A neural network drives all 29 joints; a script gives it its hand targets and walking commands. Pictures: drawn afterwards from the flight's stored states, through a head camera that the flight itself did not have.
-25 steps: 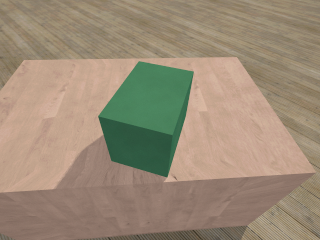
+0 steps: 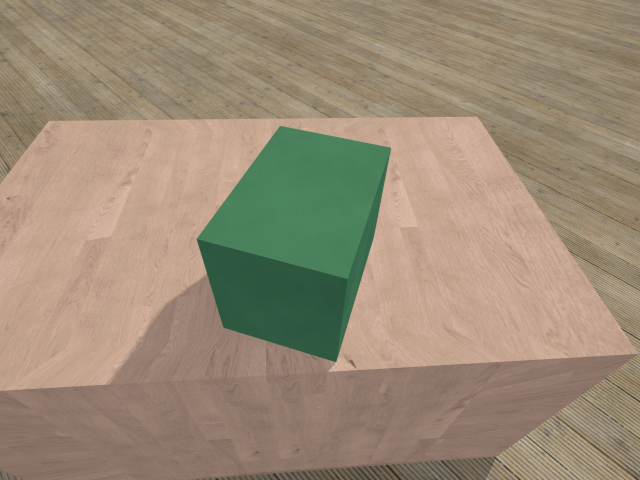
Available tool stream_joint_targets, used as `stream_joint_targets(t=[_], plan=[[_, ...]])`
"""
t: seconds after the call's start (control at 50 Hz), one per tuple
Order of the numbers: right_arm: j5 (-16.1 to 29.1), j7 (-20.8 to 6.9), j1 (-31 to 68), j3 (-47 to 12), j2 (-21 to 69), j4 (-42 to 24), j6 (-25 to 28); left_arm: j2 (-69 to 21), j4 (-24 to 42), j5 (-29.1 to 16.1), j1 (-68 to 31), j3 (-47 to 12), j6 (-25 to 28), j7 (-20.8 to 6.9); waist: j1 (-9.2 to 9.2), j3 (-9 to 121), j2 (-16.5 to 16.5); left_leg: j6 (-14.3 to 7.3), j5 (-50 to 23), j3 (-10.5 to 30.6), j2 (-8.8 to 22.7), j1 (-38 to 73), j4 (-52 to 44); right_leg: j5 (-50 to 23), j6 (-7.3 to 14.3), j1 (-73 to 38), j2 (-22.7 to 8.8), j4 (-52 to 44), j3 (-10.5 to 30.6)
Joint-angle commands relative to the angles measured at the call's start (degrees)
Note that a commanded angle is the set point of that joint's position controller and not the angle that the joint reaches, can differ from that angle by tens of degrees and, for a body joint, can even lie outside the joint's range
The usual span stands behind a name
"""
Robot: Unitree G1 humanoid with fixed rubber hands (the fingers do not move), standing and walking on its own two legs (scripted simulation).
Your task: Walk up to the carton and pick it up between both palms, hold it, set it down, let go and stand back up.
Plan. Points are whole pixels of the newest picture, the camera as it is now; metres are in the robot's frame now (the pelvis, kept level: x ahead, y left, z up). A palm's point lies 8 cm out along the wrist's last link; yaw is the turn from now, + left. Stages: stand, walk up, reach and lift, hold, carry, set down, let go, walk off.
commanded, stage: stand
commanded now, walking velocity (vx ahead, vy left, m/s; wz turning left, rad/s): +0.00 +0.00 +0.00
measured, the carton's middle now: (306, 238) +0.51 +0.03 -0.01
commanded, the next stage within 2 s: walk up in 1.84 s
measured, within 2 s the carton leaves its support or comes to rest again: neither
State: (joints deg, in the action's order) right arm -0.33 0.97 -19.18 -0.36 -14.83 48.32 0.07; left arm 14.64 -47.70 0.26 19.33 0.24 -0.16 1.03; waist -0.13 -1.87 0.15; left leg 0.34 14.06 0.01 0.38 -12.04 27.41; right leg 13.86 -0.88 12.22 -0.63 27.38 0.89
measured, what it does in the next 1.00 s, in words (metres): stands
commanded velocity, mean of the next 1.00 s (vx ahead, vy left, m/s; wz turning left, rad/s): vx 0.00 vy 0.00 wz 0.00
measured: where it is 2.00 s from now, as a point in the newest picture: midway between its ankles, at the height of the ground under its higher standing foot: outside the picture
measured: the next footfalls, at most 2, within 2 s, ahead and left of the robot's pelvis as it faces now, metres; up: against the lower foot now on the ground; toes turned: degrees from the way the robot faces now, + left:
none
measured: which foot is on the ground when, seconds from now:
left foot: down 0.00-1.00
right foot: down 0.00-1.00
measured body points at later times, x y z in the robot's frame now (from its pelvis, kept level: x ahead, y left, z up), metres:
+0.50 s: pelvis +0.00 +0.00 +0.00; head +0.00 +0.00 +0.45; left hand +0.03 +0.26 -0.14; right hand +0.04 -0.26 -0.14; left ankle +0.01 +0.12 -0.74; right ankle +0.01 -0.13 -0.74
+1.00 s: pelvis +0.00 +0.00 +0.00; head +0.01 +0.00 +0.45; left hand +0.01 +0.25 -0.14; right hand +0.02 -0.26 -0.14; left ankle +0.01 +0.12 -0.74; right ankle +0.01 -0.13 -0.74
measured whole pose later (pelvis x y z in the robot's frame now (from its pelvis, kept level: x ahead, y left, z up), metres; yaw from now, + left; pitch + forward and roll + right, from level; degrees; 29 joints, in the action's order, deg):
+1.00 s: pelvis +0.00 +0.00 +0.00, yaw +1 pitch -1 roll +0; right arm -0.2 1.6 -19.4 -0.3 -13.6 53.9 0.1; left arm 13.1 -53.5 0.2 20.1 0.4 -0.2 1.6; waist -0.1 -1.9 0.1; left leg 0.5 12.9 0.8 0.2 -11.4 25.7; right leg 12.9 -1.0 11.2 -0.8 25.4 0.3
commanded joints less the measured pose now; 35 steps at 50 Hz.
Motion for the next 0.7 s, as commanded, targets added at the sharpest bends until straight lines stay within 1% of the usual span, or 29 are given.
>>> stream_joint_targets(t=[0.0, 0.1, 0.16, 0.32, 0.34, 0.4, 0.5, 0.54, 0.62, 0.68], plan=[[0.1, 0.5, -2.1, 2.0, -7.4, -2.8, 0.9, 7.6, 2.9, 0.0, 2.0, 1.9, 1.0, 0.5, 0.0, -0.1, -0.1, -1.6, -6.5, 5.0, 4.8, -0.3, -4.9, -6.0, 1.7, 0.2, -4.2, -4.2, 4.0], [0.1, 0.6, -1.9, 2.1, -7.3, -2.2, 0.9, 7.3, 2.2, -0.1, 1.9, 1.7, 0.9, 0.6, 0.02, -0.6, -0.5, -1.5, -6.8, 4.8, 4.8, -0.2, -5.0, -6.1, 1.6, 0.0, -4.3, -4.5, 3.9], [0.1, 0.6, -1.9, 2.0, -7.3, -1.7, 0.9, 7.5, 1.8, 0.0, 1.9, 1.7, 0.9, 0.6, 0.02, -0.7, -0.1, -1.5, -7.1, 4.8, 4.8, 0.0, -5.2, -6.5, 1.6, -0.4, -4.4, -4.6, 3.9], [0.1, 0.7, -1.7, 1.9, -7.2, -0.5, 0.9, 7.3, 0.7, 0.0, 1.7, 1.7, 0.8, 0.7, 0.07, -0.9, -0.4, -1.4, -5.5, 4.9, 4.7, -0.3, -5.7, -5.0, 1.6, -0.7, -4.4, -5.3, 3.9], [0.1, 0.7, -1.7, 1.9, -7.1, -0.4, 0.9, 7.3, 0.6, -0.1, 1.8, 1.7, 0.8, 0.7, 0.06, -0.9, 0.1, -1.3, -5.3, 4.8, 4.7, -0.2, -5.7, -4.9, 1.5, -0.5, -4.4, -5.4, 3.9], [0.2, 0.8, -1.9, 1.9, -6.9, 0.1, 0.8, 7.0, 0.0, -0.1, 2.0, 1.6, 0.8, 0.7, 0.15, -1.2, 0.3, -1.3, -4.5, 4.9, 4.7, -0.3, -6.0, -4.0, 1.6, -0.2, -4.4, -5.8, 3.9], [0.1, 0.8, -1.9, 1.8, -6.9, 0.8, 0.8, 6.7, -0.7, 0.0, 2.3, 1.7, 0.7, 0.7, 0.11, -2.1, -0.7, -1.3, -2.3, 5.2, 4.6, -1.2, -6.7, -2.2, 1.5, 0.1, -4.3, -6.1, 4.0], [0.1, 0.8, -1.9, 1.8, -6.8, 1.2, 0.8, 6.7, -1.2, 0.0, 2.6, 1.7, 0.6, 0.7, 0.07, -2.4, -0.4, -1.3, -1.3, 5.3, 4.5, -1.4, -6.9, -1.3, 1.4, 0.5, -4.3, -6.3, 3.9], [0.1, 0.9, -2.4, 1.8, -6.6, 1.6, 0.9, 6.5, -1.6, -0.1, 2.6, 1.7, 0.7, 0.7, 0.13, -1.9, 0.3, -1.2, -1.7, 5.5, 4.6, -1.3, -6.9, -1.6, 1.4, 0.2, -4.3, -6.4, 3.8], [0.1, 0.9, -2.4, 1.9, -6.6, 2.0, 0.9, 6.3, -2.0, 0.0, 2.8, 1.7, 0.7, 0.8, 0.07, -1.8, -0.1, -1.2, -1.4, 5.4, 4.5, -1.3, -6.8, -1.2, 1.4, 0.1, -4.4, -6.5, 3.9]])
